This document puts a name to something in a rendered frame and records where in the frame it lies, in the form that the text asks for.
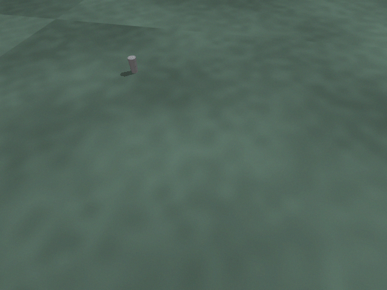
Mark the cup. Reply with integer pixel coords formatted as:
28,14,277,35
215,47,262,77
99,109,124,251
128,56,138,73

